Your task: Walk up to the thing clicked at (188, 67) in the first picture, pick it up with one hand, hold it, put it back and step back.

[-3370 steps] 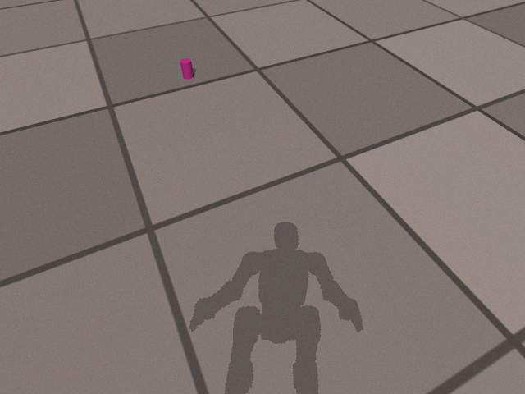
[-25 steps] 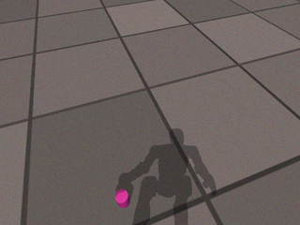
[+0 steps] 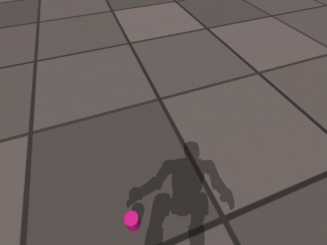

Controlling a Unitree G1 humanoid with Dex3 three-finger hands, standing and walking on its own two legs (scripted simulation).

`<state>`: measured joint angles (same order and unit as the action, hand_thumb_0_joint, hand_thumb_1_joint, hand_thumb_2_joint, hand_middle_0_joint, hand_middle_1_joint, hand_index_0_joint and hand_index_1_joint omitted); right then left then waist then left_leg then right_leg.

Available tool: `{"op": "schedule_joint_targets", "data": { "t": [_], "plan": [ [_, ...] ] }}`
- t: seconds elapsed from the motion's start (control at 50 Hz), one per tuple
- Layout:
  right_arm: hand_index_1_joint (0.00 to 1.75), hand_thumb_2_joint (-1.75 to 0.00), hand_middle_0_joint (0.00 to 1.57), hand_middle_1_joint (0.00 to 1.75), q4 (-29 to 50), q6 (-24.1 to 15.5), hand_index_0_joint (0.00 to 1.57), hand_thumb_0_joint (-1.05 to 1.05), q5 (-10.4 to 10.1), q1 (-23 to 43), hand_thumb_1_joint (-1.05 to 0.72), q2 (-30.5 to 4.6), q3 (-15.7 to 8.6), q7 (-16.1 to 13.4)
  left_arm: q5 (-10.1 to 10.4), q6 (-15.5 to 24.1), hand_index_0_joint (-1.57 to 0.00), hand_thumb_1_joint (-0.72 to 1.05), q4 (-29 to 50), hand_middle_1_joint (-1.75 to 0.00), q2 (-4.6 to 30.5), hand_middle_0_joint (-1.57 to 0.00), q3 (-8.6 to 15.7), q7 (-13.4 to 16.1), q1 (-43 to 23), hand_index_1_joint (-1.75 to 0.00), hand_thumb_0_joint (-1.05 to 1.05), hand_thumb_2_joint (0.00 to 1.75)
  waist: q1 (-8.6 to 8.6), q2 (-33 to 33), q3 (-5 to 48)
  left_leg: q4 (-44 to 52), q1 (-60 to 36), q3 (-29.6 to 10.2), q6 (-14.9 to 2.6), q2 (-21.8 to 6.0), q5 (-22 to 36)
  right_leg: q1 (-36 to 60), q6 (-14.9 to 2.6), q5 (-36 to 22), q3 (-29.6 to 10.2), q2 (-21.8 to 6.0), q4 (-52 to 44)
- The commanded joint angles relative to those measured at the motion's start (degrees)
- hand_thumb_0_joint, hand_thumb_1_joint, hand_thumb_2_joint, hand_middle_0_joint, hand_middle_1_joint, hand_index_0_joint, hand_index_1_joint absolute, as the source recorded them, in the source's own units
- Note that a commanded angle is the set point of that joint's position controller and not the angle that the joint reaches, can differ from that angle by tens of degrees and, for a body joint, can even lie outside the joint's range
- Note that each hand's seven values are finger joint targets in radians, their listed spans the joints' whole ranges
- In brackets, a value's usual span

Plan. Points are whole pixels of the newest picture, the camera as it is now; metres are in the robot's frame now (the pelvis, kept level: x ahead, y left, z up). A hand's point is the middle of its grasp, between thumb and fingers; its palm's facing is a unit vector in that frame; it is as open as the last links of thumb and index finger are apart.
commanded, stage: stand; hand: left
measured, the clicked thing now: (132, 221) +0.35 +0.18 -0.72
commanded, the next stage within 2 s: step back in 0.30 s
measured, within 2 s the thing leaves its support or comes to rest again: neither
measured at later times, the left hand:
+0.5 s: hand out of the picture +0.06 +0.26 -0.16, palm faces -0.04 -0.92 -0.40, open 7.3 cm
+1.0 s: hand out of the picture -0.01 +0.26 -0.17, palm faces +0.04 -0.92 -0.39, open 7.3 cm
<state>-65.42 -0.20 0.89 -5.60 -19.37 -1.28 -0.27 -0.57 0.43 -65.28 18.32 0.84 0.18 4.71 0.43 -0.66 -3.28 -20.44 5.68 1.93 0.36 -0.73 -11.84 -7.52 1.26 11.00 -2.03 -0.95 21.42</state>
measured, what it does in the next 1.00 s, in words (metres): walks backwards: left foot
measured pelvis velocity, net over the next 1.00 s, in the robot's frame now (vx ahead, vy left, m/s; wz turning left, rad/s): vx -0.13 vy -0.01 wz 0.05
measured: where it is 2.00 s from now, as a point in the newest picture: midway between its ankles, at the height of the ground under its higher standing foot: outside the picture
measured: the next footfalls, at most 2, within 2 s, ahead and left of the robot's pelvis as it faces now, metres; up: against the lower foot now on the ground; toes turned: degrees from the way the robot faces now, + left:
left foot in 0.98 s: -0.12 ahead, +0.10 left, +0.00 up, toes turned +0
right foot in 1.38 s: -0.20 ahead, -0.13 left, +0.00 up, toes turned +1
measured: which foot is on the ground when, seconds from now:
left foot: down 0.00-0.60, up 0.62-0.96, down 0.98-1.00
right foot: down 0.00-1.00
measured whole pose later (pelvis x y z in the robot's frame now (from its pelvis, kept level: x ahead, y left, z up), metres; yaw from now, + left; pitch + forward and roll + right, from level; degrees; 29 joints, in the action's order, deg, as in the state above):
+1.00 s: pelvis -0.13 -0.01 -0.03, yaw +3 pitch -3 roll +1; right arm -55.4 3.1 1.3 -9.5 -22.4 -2.8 -0.1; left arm -0.9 -2.7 -47.5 21.7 3.5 0.8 4.9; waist -0.3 1.7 -11.2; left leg -38.4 12.3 -1.7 -1.2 3.5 -23.3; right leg -26.4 0.3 7.1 -0.1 -2.7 36.0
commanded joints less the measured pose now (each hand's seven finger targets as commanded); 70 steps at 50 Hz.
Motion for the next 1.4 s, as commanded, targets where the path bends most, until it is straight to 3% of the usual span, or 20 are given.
{"op": "schedule_joint_targets", "data": {
  "t": [0.0, 0.26, 0.34, 0.5, 0.54, 0.58, 0.6, 0.62, 0.68, 0.84, 0.94, 0.96, 0.98, 1.02, 1.1, 1.18, 1.24, 1.3, 1.36, 1.38],
  "plan": [
    [0.3, -0.9, 0.2, 0.3, 3.2, -1.3, 0.2, 0.0, 0.0, 2.0, -0.9, -11.6, -1.9, -0.6, -0.2, 1.2, -0.2, 0.9, 3.8, -0.3, 12.0, -0.2, 2.2, 0.9, -2.6, -0.3, 0.0, 0.9, 0.11, 1.0, 5.3, 3.0, -2.3, -5.4, -1.04, -6.6, 9.3, -0.2, -2.09, -11.9, -4.2, -6.0, -2.9],
    [0.3, -0.9, 0.2, 0.3, 3.0, -1.3, 0.2, 0.0, 0.0, 1.7, -0.9, -11.3, -1.7, -0.4, 0.0, 1.0, -0.2, 0.9, 3.7, -0.3, 12.2, -0.2, 2.1, 0.7, -1.7, -0.3, 0.0, 0.9, -0.26, 1.2, 2.1, 5.2, -0.3, -5.8, -0.93, -6.5, 3.4, -1.8, -2.2, -4.8, -4.3, -5.4, -4.4],
    [0.3, -0.9, 0.2, 0.3, 6.3, 0.5, 0.2, 0.0, -1.3, 1.0, -0.9, -14.7, -3.4, 0.0, 0.9, -0.2, -0.2, 0.9, 8.2, -0.3, 15.6, -0.2, 4.1, 1.0, 0.0, -0.3, 0.0, 0.9, 0.59, 1.3, 1.2, -1.9, 3.8, -6.9, -4.18, -6.9, 12.1, -5.5, -3.95, -14.6, -5.0, -4.1, 4.1],
    [0.3, -0.9, 0.2, 0.3, 13.5, 2.0, 0.2, 0.0, -0.5, 5.8, -0.9, -17.0, -5.6, 0.1, -0.5, -2.1, -0.2, 0.9, 11.6, -0.3, 14.0, -0.2, 4.8, 0.4, 7.1, -0.3, 0.0, 0.9, -1.84, -9.0, 8.2, -5.0, 12.2, -12.4, -12.25, -15.0, 7.0, -4.1, -4.08, 9.4, 0.3, 1.6, 23.4],
    [0.3, -0.9, 0.2, 0.3, 15.3, 2.6, 0.2, 0.0, -0.6, 7.5, -0.9, -16.5, -5.6, 0.1, -0.7, -2.0, -0.2, 0.9, 11.5, -0.3, 14.7, -0.2, 5.3, 0.2, 9.8, -0.3, 0.0, 0.9, -3.39, -7.3, 8.1, -11.5, 16.3, -10.5, -10.69, -12.6, 4.1, -2.5, -5.53, 6.0, -2.7, 0.1, 20.2],
    [0.3, -0.9, 0.2, 0.3, 16.4, 3.5, 0.2, 0.0, -1.1, 6.9, -0.9, -11.8, -4.4, -0.2, -1.0, -1.2, -0.2, 0.9, 13.3, -0.3, 21.2, -0.2, 6.8, 0.2, 7.6, -0.3, 0.0, 0.9, -3.89, 14.8, 1.4, -35.5, 22.3, -2.2, -2.31, 6.9, -17.3, -10.2, -11.89, -5.5, -28.0, -16.3, -5.7],
    [0.3, -0.9, 0.2, 0.3, 15.4, 4.2, 0.2, 0.0, -0.4, 3.5, -0.9, -12.1, -4.6, -0.7, -1.7, -0.7, -0.2, 0.9, 15.8, -0.3, 23.7, -0.2, 7.3, 0.6, 3.9, -0.3, 0.0, 0.9, -2.59, 12.4, 1.4, -45.3, 20.1, -10.7, -2.11, 8.4, -24.6, -15.6, -15.73, 0.8, -33.9, -19.9, -7.9],
    [0.3, -0.9, 0.2, 0.3, 14.3, 4.4, 0.2, 0.0, -0.5, -0.3, -0.9, -13.6, -5.3, -0.8, -1.9, -0.8, -0.2, 0.9, 17.1, -0.3, 23.9, -0.2, 7.3, 1.0, 1.1, -0.3, 0.0, 0.9, -1.24, 11.7, 0.0, -49.8, 19.5, -12.0, -2.03, 7.6, -23.7, -18.9, -17.02, 6.2, -33.5, -19.8, -8.1],
    [0.3, -0.9, 0.2, 0.3, 11.3, 3.8, 0.2, 0.0, -2.0, -6.7, -0.9, -14.8, -5.2, -0.4, -1.8, -0.7, -0.2, 0.9, 19.2, -0.3, 17.7, -0.2, 6.2, 1.4, -4.3, -0.3, 0.0, 0.9, 1.81, 8.2, 1.6, -51.0, 19.3, -13.0, -0.93, 7.4, -14.2, -14.3, -10.63, 6.8, -17.1, -10.0, -3.9],
    [0.3, -0.9, 0.2, 0.3, 15.1, 2.8, 0.2, 0.0, 0.1, -4.0, -0.9, -14.9, -3.4, -1.1, -1.4, -1.7, -0.2, 0.9, 20.1, -0.3, 17.0, -0.2, 7.2, 2.2, 5.2, -0.3, 0.0, 0.9, -4.05, 11.4, 7.9, -30.1, 20.5, -8.3, 0.8, 3.8, -19.4, 5.4, -13.06, -7.2, -16.5, -13.6, 2.0],
    [0.3, -0.9, 0.2, 0.3, 11.1, 2.3, 0.2, 0.0, 0.6, -14.1, -0.9, -14.4, -4.5, -0.2, -0.3, -2.7, -0.2, 0.9, 22.1, -0.3, 18.2, -0.2, 6.7, 1.4, 1.1, -0.3, 0.0, 0.9, 1.5, 11.4, 9.3, -7.4, 3.8, -1.6, -2.49, 3.2, -4.0, -5.9, -8.05, -6.4, -11.2, -11.1, 6.2],
    [0.3, -0.9, 0.2, 0.3, 11.6, 2.3, 0.2, 0.0, 1.0, -12.5, -0.9, -15.8, -5.1, -0.1, -0.1, -3.0, -0.2, 0.9, 22.1, -0.3, 16.0, -0.2, 6.1, 1.3, 2.3, -0.3, 0.0, 0.9, 1.1, 4.6, 7.3, -2.8, 3.6, -8.9, -3.96, -0.7, -5.2, -11.1, -5.77, 1.2, -9.2, -7.1, 9.6],
    [0.3, -0.9, 0.2, 0.3, 13.1, 2.2, 0.2, 0.0, 2.0, -10.0, -0.9, -20.5, -6.1, 0.1, 0.1, -2.8, -0.2, 0.9, 23.0, -0.3, 13.8, -0.2, 5.6, 1.3, 1.3, -0.3, 0.0, 0.9, 1.26, -8.6, 4.7, 3.1, 3.6, -26.1, -7.93, -13.0, -4.1, -21.6, -2.87, 14.2, -3.8, 1.2, 19.7],
    [0.3, -0.9, 0.2, 0.3, 16.5, 1.6, 0.2, 0.0, 1.8, -1.0, -0.9, -24.6, -6.8, 0.1, -1.2, -2.3, -0.2, 0.9, 22.5, -0.3, 16.3, -0.2, 6.9, 2.2, -2.6, -0.3, 0.0, 0.9, 2.18, -13.9, -0.8, 7.7, 20.5, -35.5, -18.63, -22.6, -2.7, -17.6, -0.65, 24.0, -8.5, 7.1, 43.6],
    [0.3, -0.9, 0.2, 0.3, 18.0, 0.8, 0.2, 0.0, 1.8, 2.9, -0.9, -15.2, -4.2, -0.9, 0.6, -2.7, -0.2, 0.9, 18.9, -0.3, 13.9, -0.2, 6.8, 1.6, 6.9, -0.3, 0.0, 0.9, -4.27, -4.3, -1.5, -0.7, 10.0, -13.3, -7.9, -9.4, 18.3, -23.0, -2.6, 14.0, -10.3, 9.1, 51.1],
    [0.3, -0.9, 0.2, 0.3, 17.8, 0.9, 0.2, 0.0, 0.4, -3.3, -0.9, -14.2, -4.3, -1.3, -0.1, -1.6, -0.2, 0.9, 20.6, -0.3, 12.4, -0.2, 6.2, 1.7, 5.4, -0.3, 0.0, 0.9, -0.17, -7.7, 2.3, -7.7, -7.0, -12.8, -11.58, -10.3, 30.2, -27.1, 0.2, 14.8, -7.3, 7.2, 41.2],
    [0.3, -0.9, 0.2, 0.3, 18.3, 1.1, 0.2, 0.0, 0.1, -6.5, -0.9, -15.8, -5.3, -1.4, -0.2, -1.3, -0.2, 0.9, 21.5, -0.3, 12.4, -0.2, 5.8, 1.6, 3.6, -0.3, 0.0, 0.9, 2.45, -9.0, 5.0, -8.9, -10.2, -14.3, -14.43, -13.2, 29.7, -23.1, 0.99, 18.4, -5.4, 4.5, 29.9],
    [0.3, -0.9, 0.2, 0.3, 19.5, 1.8, 0.2, 0.0, 0.2, -4.8, -0.9, -16.4, -5.4, -1.0, -0.3, -0.7, -0.2, 0.9, 20.4, -0.3, 12.5, -0.2, 6.0, 1.3, 5.9, -0.3, 0.0, 0.9, 1.9, -10.1, 7.0, -11.3, -7.1, -12.6, -11.87, -11.1, 26.4, -15.1, -0.08, 14.3, -0.7, 2.7, 15.7],
    [0.3, -0.9, 0.2, 0.3, 20.5, 2.4, 0.2, 0.0, -1.2, -1.2, -0.9, -16.2, -5.3, -0.7, -1.3, 0.0, -0.2, 0.9, 17.6, -0.3, 12.5, -0.2, 5.9, 1.5, 11.7, -0.3, 0.0, 0.9, -1.65, -6.4, 10.9, -17.1, -1.0, -11.3, -8.45, -10.1, 19.7, -3.1, -1.89, -5.0, -0.3, 1.6, -1.1],
    [0.3, -0.9, 0.2, 0.3, 21.1, 2.3, 0.2, 0.0, -1.7, -0.4, -0.9, -14.4, -4.7, -0.6, -1.9, 0.3, -0.2, 0.9, 18.1, -0.3, 16.2, -0.2, 6.8, 1.6, 10.8, -0.3, 0.0, 0.9, -1.24, 0.3, 10.8, -18.7, 8.6, -10.3, -5.62, -6.8, 10.6, 2.0, -3.74, -13.3, -8.8, -2.9, 3.1]
  ]
}}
